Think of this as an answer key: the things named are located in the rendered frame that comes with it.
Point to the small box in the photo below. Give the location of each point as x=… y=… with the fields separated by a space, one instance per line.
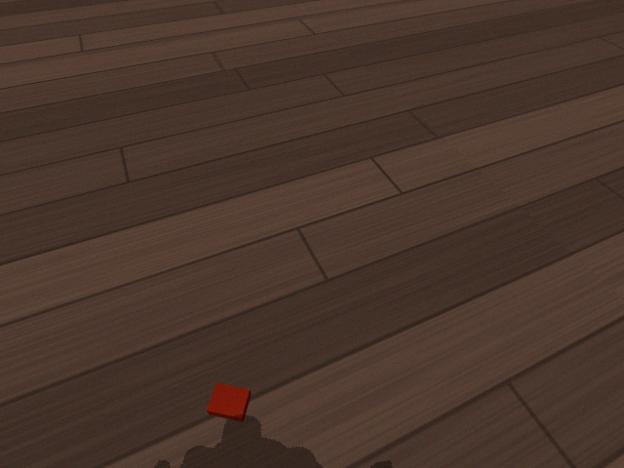
x=229 y=402

